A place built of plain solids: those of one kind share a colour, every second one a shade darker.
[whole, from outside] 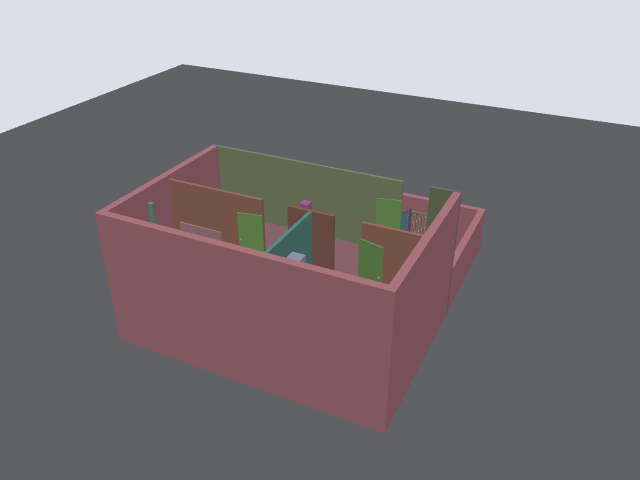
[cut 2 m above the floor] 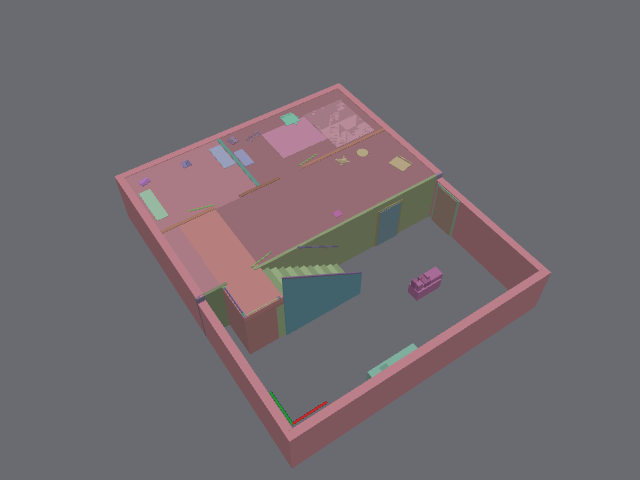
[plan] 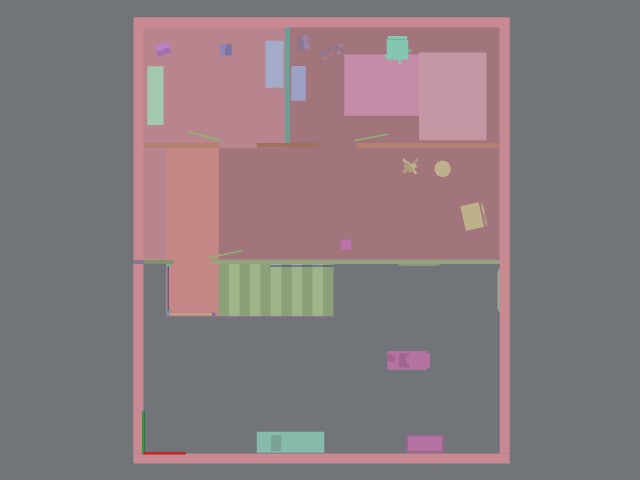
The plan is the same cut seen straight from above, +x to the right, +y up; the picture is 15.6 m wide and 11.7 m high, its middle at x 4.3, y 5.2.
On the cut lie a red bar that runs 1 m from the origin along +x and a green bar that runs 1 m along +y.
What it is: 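A house over a walled back yard; in the yard at the foot of the outdoor stair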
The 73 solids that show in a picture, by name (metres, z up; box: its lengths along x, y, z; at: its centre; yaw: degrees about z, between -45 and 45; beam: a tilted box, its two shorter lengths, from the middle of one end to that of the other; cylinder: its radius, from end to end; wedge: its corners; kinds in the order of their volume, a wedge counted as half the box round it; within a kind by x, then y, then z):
{
 "wall_1": {"box": [0.25, 4.62, 1.85], "at": [-0.12, 2.31, 0.88]},
 "wall_2": {"box": [0.25, 6.01, 4.69], "at": [-0.12, 7.62, 2.29]},
 "wall_3": {"box": [9.18, 0.25, 1.85], "at": [4.34, -0.12, 0.88]},
 "wall_4": {"box": [9.18, 0.25, 4.69], "at": [4.34, 10.51, 2.29]},
 "wall_5": {"box": [0.25, 4.62, 1.85], "at": [8.8, 2.31, 0.88]},
 "wall_6": {"box": [0.25, 6.01, 4.69], "at": [8.8, 7.62, 2.29]},
 "step_1": {"box": [0.56, 1.27, 1.86], "at": [1.81, 3.98, 0.88]},
 "step_2": {"box": [0.77, 1.27, 1.7], "at": [1.96, 3.98, 0.8]},
 "step_3": {"box": [0.77, 1.27, 1.53], "at": [2.21, 3.98, 0.72]},
 "step_4": {"box": [0.77, 1.27, 1.37], "at": [2.47, 3.98, 0.64]},
 "step_5": {"box": [0.77, 1.27, 1.21], "at": [2.72, 3.98, 0.55]},
 "step_6": {"box": [0.77, 1.27, 1.04], "at": [2.97, 3.98, 0.47]},
 "step_7": {"box": [0.77, 1.27, 0.88], "at": [3.23, 3.98, 0.39]},
 "step_8": {"box": [0.77, 1.27, 0.71], "at": [3.48, 3.98, 0.3]},
 "step_9": {"box": [0.77, 1.27, 0.55], "at": [3.74, 3.98, 0.22]},
 "step_10": {"box": [0.77, 1.27, 0.38], "at": [3.99, 3.98, 0.14]},
 "step_11": {"box": [0.77, 1.27, 0.21], "at": [4.24, 3.98, 0.06]},
 "upper_floor_1": {"box": [0.69, 2.74, 0.18], "at": [0.22, 6.09, 1.89]},
 "upper_floor_2": {"box": [3.64, 3.07, 0.18], "at": [1.7, 8.97, 1.89]},
 "upper_floor_3": {"box": [6.98, 2.74, 0.18], "at": [5.31, 6.09, 1.89]},
 "upper_floor_4": {"box": [5.31, 3.07, 0.18], "at": [6.15, 8.97, 1.89]},
 "bedstead_bedroom_bed_1": {"box": [1.65, 0.05, 1.11], "at": [7.54, 7.66, 2.49]},
 "bedstead_bedroom_bed_2": {"box": [1.6, 1.02, 0.61], "at": [7.54, 8.19, 2.23]},
 "bedstead_bedroom_bed_3": {"box": [1.65, 1.05, 0.55], "at": [7.54, 8.21, 2.21]},
 "bedstead_bedroom_bed_4": {"box": [1.65, 2.09, 0.42], "at": [7.54, 8.73, 2.14]},
 "bedstead_bedroom_bed_5": {"box": [1.65, 2.09, 0.5], "at": [7.54, 8.73, 2.18]},
 "bedstead_bedroom_bed_6": {"box": [1.6, 1.05, 0.61], "at": [7.54, 9.23, 2.23]},
 "bedstead_bedroom_bed_7": {"box": [1.65, 1.04, 0.55], "at": [7.54, 9.25, 2.21]},
 "stair_wall_1": {"box": [0.74, 0.1, 4.69], "at": [0.37, 4.67, 2.29]},
 "stair_wall_2": {"box": [7.04, 0.1, 4.69], "at": [5.16, 4.67, 2.29]},
 "head_base_1": {"box": [1.28, 1.27, 1.93], "at": [1.19, 3.98, 0.92]},
 "upper_partition_1": {"box": [1.85, 0.12, 2.56], "at": [0.93, 7.51, 3.21]},
 "upper_partition_2": {"box": [1.52, 0.12, 2.56], "at": [3.52, 7.51, 3.21]},
 "upper_partition_3": {"box": [3.5, 0.12, 2.56], "at": [6.93, 7.51, 3.21]},
 "bike_1": {"box": [0.25, 0.4, 1.03], "at": [3.23, 0.25, 0.46]},
 "bike_2": {"box": [1.65, 0.52, 1.01], "at": [3.58, 0.27, 0.46]},
 "bike_3": {"box": [0.45, 0.1, 1.03], "at": [3.81, 0.25, 0.46]},
 "slotfit_study_storage_1": {"box": [0.44, 1.15, 1.94], "at": [3.19, 9.48, 2.9]},
 "upper_floor_head_1": {"box": [1.28, 4.11, 0.18], "at": [1.19, 5.39, 1.89]},
 "planter_1": {"box": [0.12, 0.17, 0.78], "at": [6.0, 2.33, 0.34]},
 "planter_2": {"box": [0.17, 0.15, 0.78], "at": [6.04, 2.16, 0.34]},
 "planter_3": {"box": [0.25, 0.35, 0.68], "at": [6.36, 2.26, 0.29]},
 "planter_4": {"box": [0.97, 0.45, 0.48], "at": [6.42, 2.26, 0.19]},
 "planter_5": {"box": [0.5, 0.35, 0.68], "at": [6.73, 2.26, 0.29]},
 "planter_6": {"box": [0.92, 0.44, 0.61], "at": [6.86, 0.23, 0.25]},
 "planter_7": {"box": [0.82, 0.35, 0.78], "at": [6.86, 0.23, 0.34]},
 "upper_split_wall_1": {"box": [0.12, 2.81, 2.56], "at": [3.51, 8.97, 3.21]},
 "slotfit_bedroom_storage_1": {"box": [0.36, 0.85, 1.94], "at": [3.78, 9.02, 2.9]},
 "slotfit_study_wall_table_1": {"box": [0.4, 1.43, 0.9], "at": [0.29, 8.72, 2.38]},
 "doorleaf_door_1": {"box": [0.84, 0.043, 2.08], "at": [1.49, 7.73, 2.97], "yaw": -14.4},
 "doorleaf_door_2": {"box": [0.83, 0.037, 2.07], "at": [2.0, 4.85, 2.97], "yaw": 12.1},
 "doorleaf_door_3": {"box": [0.83, 0.04, 2.08], "at": [5.54, 7.7, 2.97], "yaw": 10.7},
 "guard_panel_1": {"wedge": [[1.83, 3.29, -0.05], [1.83, 3.29, 2.88], [1.83, 3.34, -0.05], [1.83, 3.34, 2.88], [4.62, 3.29, -0.05], [4.62, 3.29, 1.07], [4.62, 3.34, -0.05], [4.62, 3.34, 1.07]]},
 "laid_rug_rug_bedroom_1": {"box": [2.4, 1.49, 0.05], "at": [6.09, 8.97, 1.96]},
 "clutter_clhall_1": {"cylinder": 0.2, "from": [7.29, 6.93, 1.93], "to": [7.29, 6.93, 2.53]},
 "clutter_clhall_2": {"box": [0.46, 0.62, 0.38], "at": [8.01, 5.77, 2.12], "yaw": 12.7},
 "slotfit_bedroom_seat_1": {"box": [0.53, 0.47, 0.56], "at": [6.19, 9.84, 2.21]},
 "slotfit_bedroom_seat_2": {"box": [0.47, 0.07, 0.88], "at": [6.19, 10.14, 2.37]},
 "guard_cap_1": {"wedge": [[1.83, 3.29, 2.88], [1.83, 3.29, 2.93], [1.83, 3.34, 2.88], [1.83, 3.34, 2.93], [4.62, 3.29, 1.07], [4.62, 3.29, 1.12], [4.62, 3.34, 1.07], [4.62, 3.34, 1.12]]},
 "back_wall_end_1": {"box": [0.25, 0.1, 4.69], "at": [-0.12, 4.67, 2.29]},
 "yard_gate_leaf_1": {"box": [0.05, 0.92, 1.75], "at": [8.65, 3.98, 0.82]},
 "undercroft_leaf_1": {"box": [0.88, 0.05, 1.73], "at": [6.71, 4.59, 0.81]},
 "yard_gate_frame_1": {"box": [0.03, 1.06, 1.81], "at": [8.66, 3.98, 0.85]},
 "undercroft_frame_1": {"box": [1.02, 0.03, 1.79], "at": [6.71, 4.6, 0.84]},
 "curtains_1": {"box": [0.19, 0.11, 2.11], "at": [8.59, 8.65, 3.1]},
 "slotfit_hallpiece_corner_1": {"box": [0.24, 0.24, 0.07], "at": [4.94, 5.09, 1.97]},
 "slotfit_hallpiece_corner_2": {"box": [0.33, 0.33, 0.3], "at": [4.94, 5.09, 3.21]},
 "slotfit_study_seat_1": {"box": [0.17, 0.17, 0.62], "at": [2.07, 9.78, 2.24]},
 "clutter_bedroom_1": {"box": [0.15, 0.19, 0.24], "at": [3.81, 10.07, 2.05], "yaw": 24.3},
 "clutter_bedroom_2": {"box": [0.14, 0.18, 0.24], "at": [3.98, 9.94, 2.05], "yaw": 24.3},
 "headland_side_guard_newel_1": {"box": [0.09, 0.09, 1.15], "at": [1.71, 3.39, 2.5]},
 "headland_side_guard_board_1": {"box": [1.11, 0.04, 0.15], "at": [1.15, 3.39, 2.0]},
 "headland_ahead_guard_board_1": {"box": [0.04, 1.09, 0.15], "at": [0.6, 4.03, 2.0]}
}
